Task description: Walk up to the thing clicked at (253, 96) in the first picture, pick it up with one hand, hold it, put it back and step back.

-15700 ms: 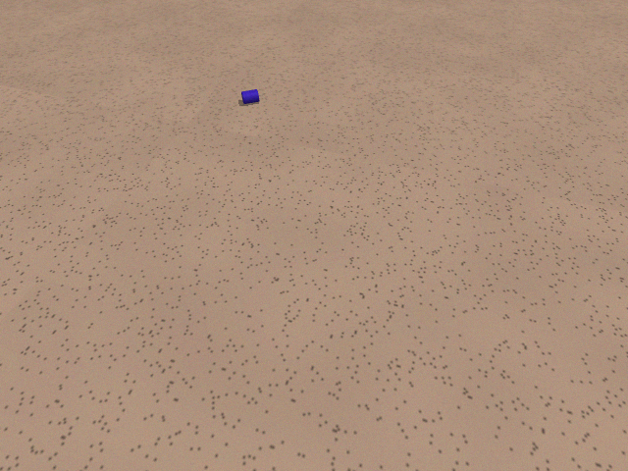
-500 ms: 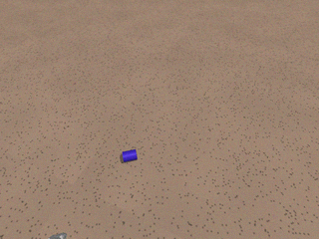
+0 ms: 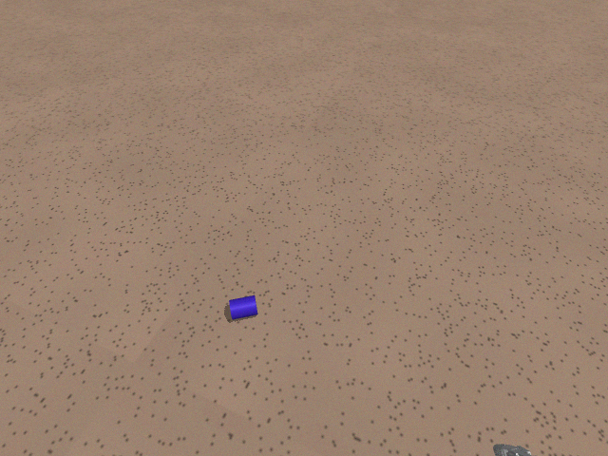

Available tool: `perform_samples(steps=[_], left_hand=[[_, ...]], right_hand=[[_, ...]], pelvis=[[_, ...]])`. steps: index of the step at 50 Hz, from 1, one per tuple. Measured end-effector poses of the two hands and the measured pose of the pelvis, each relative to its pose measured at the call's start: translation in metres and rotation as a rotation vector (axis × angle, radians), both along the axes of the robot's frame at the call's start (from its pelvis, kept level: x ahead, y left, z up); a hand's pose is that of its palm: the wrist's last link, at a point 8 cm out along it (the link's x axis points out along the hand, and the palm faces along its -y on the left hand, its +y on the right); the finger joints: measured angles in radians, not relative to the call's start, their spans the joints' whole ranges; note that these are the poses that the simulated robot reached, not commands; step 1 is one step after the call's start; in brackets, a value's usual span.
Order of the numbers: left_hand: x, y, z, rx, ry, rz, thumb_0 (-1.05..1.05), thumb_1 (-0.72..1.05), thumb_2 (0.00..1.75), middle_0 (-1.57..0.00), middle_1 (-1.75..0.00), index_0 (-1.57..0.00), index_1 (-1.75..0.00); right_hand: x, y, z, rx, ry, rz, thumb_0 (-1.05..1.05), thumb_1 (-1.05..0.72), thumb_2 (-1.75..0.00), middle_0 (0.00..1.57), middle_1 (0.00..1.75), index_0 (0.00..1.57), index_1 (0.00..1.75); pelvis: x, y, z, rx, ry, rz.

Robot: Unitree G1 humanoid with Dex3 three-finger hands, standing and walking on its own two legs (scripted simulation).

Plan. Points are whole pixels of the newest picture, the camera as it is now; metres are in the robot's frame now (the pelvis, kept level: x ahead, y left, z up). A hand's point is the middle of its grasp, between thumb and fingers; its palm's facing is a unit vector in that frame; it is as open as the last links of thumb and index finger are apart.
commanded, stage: stand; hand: left
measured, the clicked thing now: (243, 307) +0.72 +0.23 -0.74
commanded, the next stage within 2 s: walk up in 0.80 s
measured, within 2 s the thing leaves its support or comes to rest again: neither
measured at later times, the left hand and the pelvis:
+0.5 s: hand out of the picture +0.06 +0.25 -0.16, palm faces -0.03 -0.94 -0.35, open 7.4 cm; pelvis +0.00 -0.01 +0.00, yaw +0 degrees
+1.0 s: hand out of the picture +0.08 +0.28 -0.16, palm faces +0.05 -0.94 -0.34, open 7.4 cm; pelvis +0.04 +0.01 +0.00, yaw +2 degrees
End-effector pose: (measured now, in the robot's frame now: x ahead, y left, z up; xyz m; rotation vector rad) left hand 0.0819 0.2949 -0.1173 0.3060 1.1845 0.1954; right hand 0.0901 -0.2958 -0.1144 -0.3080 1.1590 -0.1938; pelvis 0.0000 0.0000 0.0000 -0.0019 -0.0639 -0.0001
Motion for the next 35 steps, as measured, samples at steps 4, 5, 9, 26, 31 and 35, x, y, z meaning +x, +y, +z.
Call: perform_samples(steps=[4, 5, 9, 26, 31, 35], left_hand=[[-0.014, 0.002, 0.000, 0.007, 0.027, 0.007, 0.01, 0.91, 0.90, -0.20, -0.30, -0.20, -0.30], [-0.017, 0.002, 0.000, 0.009, 0.032, 0.009, 0.01, 0.91, 0.90, -0.21, -0.30, -0.20, -0.30], [-0.027, 0.003, 0.001, 0.015, 0.051, 0.014, 0.01, 0.91, 0.90, -0.20, -0.30, -0.20, -0.30], [-0.029, -0.002, 0.000, 0.018, 0.078, 0.003, 0.01, 0.91, 0.90, -0.20, -0.30, -0.20, -0.30], [-0.017, -0.004, 0.001, 0.016, 0.057, -0.006, 0.01, 0.91, 0.90, -0.21, -0.30, -0.20, -0.30], [-0.009, -0.006, 0.001, 0.013, 0.043, -0.013, 0.01, 0.91, 0.90, -0.21, -0.30, -0.20, -0.30]], right_hand=[[-0.006, 0.001, -0.002, 0.009, 0.015, 0.002, 0.01, -0.91, -0.90, 0.20, 0.30, 0.20, 0.30], [-0.008, 0.001, -0.003, 0.010, 0.020, 0.003, 0.01, -0.91, -0.90, 0.20, 0.30, 0.20, 0.30], [-0.017, 0.001, -0.006, 0.017, 0.043, 0.000, 0.01, -0.91, -0.90, 0.20, 0.30, 0.20, 0.30], [-0.037, -0.006, -0.011, 0.015, 0.114, -0.014, 0.01, -0.91, -0.90, 0.20, 0.30, 0.20, 0.30], [-0.031, -0.008, -0.010, 0.013, 0.102, -0.015, 0.01, -0.91, -0.90, 0.20, 0.30, 0.20, 0.30], [-0.026, -0.009, -0.009, 0.009, 0.093, -0.012, 0.01, -0.91, -0.90, 0.20, 0.30, 0.20, 0.30]], pelvis=[[-0.003, 0.000, 0.001, 0.001, -0.001, 0.001], [-0.003, -0.001, 0.001, 0.002, 0.000, 0.001], [-0.006, -0.002, 0.001, 0.002, 0.001, 0.003], [-0.002, -0.006, 0.001, 0.005, 0.019, 0.004], [0.001, -0.007, 0.001, 0.004, 0.020, 0.004], [0.004, -0.008, 0.001, 0.003, 0.023, 0.003]])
